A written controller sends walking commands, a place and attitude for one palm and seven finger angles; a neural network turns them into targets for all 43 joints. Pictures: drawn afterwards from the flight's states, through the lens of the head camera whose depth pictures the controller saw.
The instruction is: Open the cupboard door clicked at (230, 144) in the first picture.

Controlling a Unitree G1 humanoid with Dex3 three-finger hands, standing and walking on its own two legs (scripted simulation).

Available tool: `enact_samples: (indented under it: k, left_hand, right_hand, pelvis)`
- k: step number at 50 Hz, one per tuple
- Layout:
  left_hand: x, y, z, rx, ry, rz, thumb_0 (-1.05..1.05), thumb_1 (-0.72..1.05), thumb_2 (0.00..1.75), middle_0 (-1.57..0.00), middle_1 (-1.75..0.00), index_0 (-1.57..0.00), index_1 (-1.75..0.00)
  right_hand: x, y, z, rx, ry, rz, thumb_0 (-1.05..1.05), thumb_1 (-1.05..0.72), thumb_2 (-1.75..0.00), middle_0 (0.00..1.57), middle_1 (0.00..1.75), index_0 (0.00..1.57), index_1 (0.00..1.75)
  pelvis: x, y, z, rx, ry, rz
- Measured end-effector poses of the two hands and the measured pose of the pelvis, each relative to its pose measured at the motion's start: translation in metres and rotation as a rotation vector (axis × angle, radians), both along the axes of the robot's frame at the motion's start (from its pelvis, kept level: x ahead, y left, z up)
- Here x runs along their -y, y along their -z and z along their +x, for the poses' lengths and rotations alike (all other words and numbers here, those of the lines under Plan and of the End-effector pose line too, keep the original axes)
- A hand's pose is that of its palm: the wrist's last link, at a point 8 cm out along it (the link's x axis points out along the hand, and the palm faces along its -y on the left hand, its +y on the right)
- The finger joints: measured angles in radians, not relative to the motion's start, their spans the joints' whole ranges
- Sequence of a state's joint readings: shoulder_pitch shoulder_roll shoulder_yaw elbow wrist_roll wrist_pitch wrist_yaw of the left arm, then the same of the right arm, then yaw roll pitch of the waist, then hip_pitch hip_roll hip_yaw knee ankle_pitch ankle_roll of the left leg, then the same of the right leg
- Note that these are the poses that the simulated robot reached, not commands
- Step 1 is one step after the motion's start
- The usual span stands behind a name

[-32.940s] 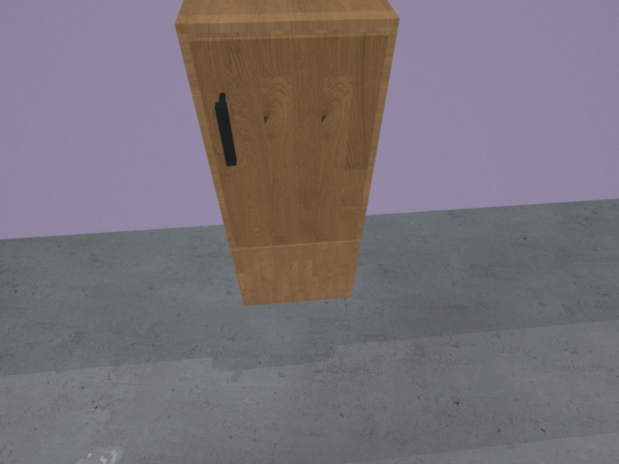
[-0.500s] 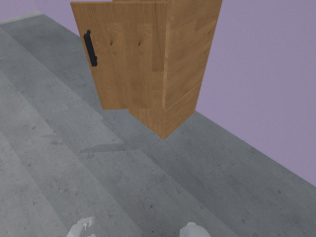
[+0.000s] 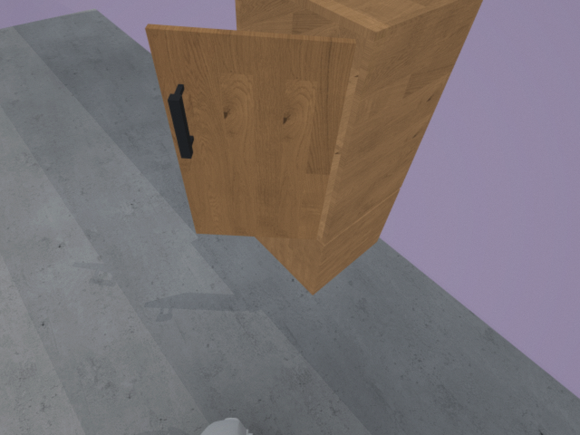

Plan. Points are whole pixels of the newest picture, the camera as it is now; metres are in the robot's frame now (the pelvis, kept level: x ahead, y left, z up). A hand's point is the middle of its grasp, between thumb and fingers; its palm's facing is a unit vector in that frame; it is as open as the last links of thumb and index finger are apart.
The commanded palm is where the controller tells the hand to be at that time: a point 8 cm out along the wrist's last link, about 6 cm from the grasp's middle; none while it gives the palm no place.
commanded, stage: come to a stop and stand still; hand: left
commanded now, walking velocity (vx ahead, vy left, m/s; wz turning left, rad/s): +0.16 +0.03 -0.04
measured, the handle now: (183, 122) +0.66 +0.28 +0.03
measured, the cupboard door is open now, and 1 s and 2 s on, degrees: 47 47 47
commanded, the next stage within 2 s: look again from close up in 1.04 s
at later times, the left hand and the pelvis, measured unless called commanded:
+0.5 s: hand (158, 434) +0.14 +0.21 -0.17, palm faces -0.05 -0.98 -0.21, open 7.4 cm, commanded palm none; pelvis +0.04 +0.02 +0.01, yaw -4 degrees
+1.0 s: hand out of the picture +0.05 +0.13 -0.17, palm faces -0.02 -0.98 -0.19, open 7.3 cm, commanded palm none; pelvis +0.03 -0.04 +0.00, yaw -3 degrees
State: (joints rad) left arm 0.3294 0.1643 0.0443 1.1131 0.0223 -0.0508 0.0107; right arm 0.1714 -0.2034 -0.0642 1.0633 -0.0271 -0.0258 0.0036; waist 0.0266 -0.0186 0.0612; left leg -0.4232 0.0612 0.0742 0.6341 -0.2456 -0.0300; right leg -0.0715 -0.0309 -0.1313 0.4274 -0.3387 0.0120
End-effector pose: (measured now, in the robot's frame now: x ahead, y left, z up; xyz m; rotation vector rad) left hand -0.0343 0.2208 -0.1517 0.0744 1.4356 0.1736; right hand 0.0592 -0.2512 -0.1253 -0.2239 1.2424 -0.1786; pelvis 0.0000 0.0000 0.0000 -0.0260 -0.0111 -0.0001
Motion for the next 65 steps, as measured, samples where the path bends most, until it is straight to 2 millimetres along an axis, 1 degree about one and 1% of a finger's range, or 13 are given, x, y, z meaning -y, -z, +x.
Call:
enact_samples:
  k: [3, 5, 11, 14, 21, 28, 31, 34, 37, 42, 56, 60, 65]
  left_hand:
    - [-0.01, 0.015, 0.0, -0.072, -0.016, -0.034, -0.01, 0.92, 0.9, -0.2, -0.3, -0.2, -0.3]
    - [-0.017, 0.016, 0.009, -0.099, -0.006, -0.038, 0.0, 0.91, 0.9, -0.2, -0.3, -0.2, -0.3]
    - [-0.032, 0.007, 0.064, -0.049, 0.032, -0.031, 0.0, 0.91, 0.9, -0.2, -0.3, -0.2, -0.3]
    - [-0.039, 0.004, 0.093, -0.012, 0.062, -0.017, 0.0, 0.91, 0.9, -0.2, -0.3, -0.2, -0.3]
    - [-0.048, -0.004, 0.149, 0.101, 0.119, 0.034, 0.0, 0.91, 0.9, -0.2, -0.3, -0.2, -0.3]
    - [-0.025, -0.017, 0.177, 0.193, 0.18, 0.07, 0.0, 0.91, 0.9, -0.2, -0.3, -0.2, -0.3]
    - [-0.008, -0.016, 0.176, 0.228, 0.197, 0.091, 0.0, 0.91, 0.9, -0.2, -0.3, -0.2, -0.3]
    - [0.012, -0.019, 0.162, 0.204, 0.211, 0.091, 0.0, 0.91, 0.9, -0.2, -0.3, -0.2, -0.3]
    - [0.027, -0.019, 0.147, 0.184, 0.198, 0.075, 0.0, 0.91, 0.9, -0.2, -0.3, -0.2, -0.3]
    - [0.032, -0.009, 0.128, 0.155, 0.15, 0.063, -0.01, 0.94, 0.9, -0.21, -0.3, -0.2, -0.3]
    - [0.055, -0.008, 0.053, -0.025, 0.079, 0.008, 0.0, 0.91, 0.9, -0.2, -0.3, -0.2, -0.3]
    - [0.062, -0.007, 0.04, -0.039, 0.088, 0.006, 0.0, 0.91, 0.9, -0.2, -0.3, -0.2, -0.3]
    - [0.055, 0.0, 0.033, -0.017, 0.09, -0.008, 0.0, 0.9, 0.9, -0.2, -0.3, -0.2, -0.3]
  right_hand:
    - [-0.013, -0.001, 0.043, 0.073, -0.036, -0.033, 0.01, -0.94, -0.9, 0.19, 0.3, 0.2, 0.3]
    - [-0.024, -0.004, 0.059, 0.096, -0.043, -0.04, 0.01, -0.93, -0.9, 0.19, 0.3, 0.2, 0.3]
    - [-0.062, -0.006, 0.07, 0.051, -0.026, -0.002, 0.0, -0.92, -0.9, 0.19, 0.3, 0.2, 0.3]
    - [-0.063, -0.008, 0.07, 0.049, 0.03, -0.007, -0.01, -0.94, -0.9, 0.2, 0.3, 0.2, 0.3]
    - [-0.042, -0.011, 0.039, -0.013, 0.087, -0.03, -0.01, -0.94, -0.9, 0.2, 0.3, 0.21, 0.3]
    - [-0.014, 0.002, -0.019, -0.11, 0.149, 0.004, 0.0, -0.92, -0.9, 0.2, 0.3, 0.2, 0.3]
    - [0.0, 0.017, -0.043, -0.146, 0.176, 0.04, 0.0, -0.91, -0.9, 0.2, 0.3, 0.2, 0.3]
    - [0.007, 0.024, -0.061, -0.185, 0.194, 0.072, 0.0, -0.91, -0.9, 0.2, 0.3, 0.2, 0.3]
    - [0.009, 0.023, -0.07, -0.207, 0.196, 0.089, 0.0, -0.91, -0.9, 0.2, 0.3, 0.2, 0.3]
    - [0.007, 0.025, -0.074, -0.218, 0.185, 0.09, 0.0, -0.91, -0.9, 0.19, 0.3, 0.2, 0.3]
    - [0.004, 0.018, -0.053, -0.202, 0.124, 0.106, 0.01, -0.92, -0.9, 0.2, 0.3, 0.2, 0.3]
    - [0.012, 0.018, -0.044, -0.173, 0.107, 0.086, 0.01, -0.93, -0.9, 0.2, 0.3, 0.2, 0.3]
    - [0.015, 0.013, -0.024, -0.049, 0.099, 0.042, 0.01, -0.92, -0.9, 0.2, 0.3, 0.2, 0.3]
  pelvis:
    - [-0.017, 0.01, 0.022, 0.007, 0.005, 0.004]
    - [-0.025, 0.01, 0.031, 0.008, 0.018, 0.008]
    - [-0.038, -0.003, 0.048, -0.007, 0.038, 0.001]
    - [-0.04, -0.006, 0.05, -0.018, 0.053, -0.007]
    - [-0.031, -0.009, 0.046, -0.033, 0.063, -0.028]
    - [-0.007, -0.006, 0.035, -0.038, 0.061, -0.014]
    - [0.01, 0.004, 0.031, -0.04, 0.06, 0.032]
    - [0.02, 0.002, 0.028, -0.021, 0.055, 0.026]
    - [0.028, -0.001, 0.028, -0.005, 0.054, 0.031]
    - [0.036, 0.003, 0.029, 0.015, 0.042, 0.017]
    - [0.046, -0.006, 0.031, 0.015, 0.044, 0.031]
    - [0.043, -0.003, 0.031, 0.004, 0.054, 0.013]
    - [0.034, 0.002, 0.028, 0.016, 0.054, 0.017]
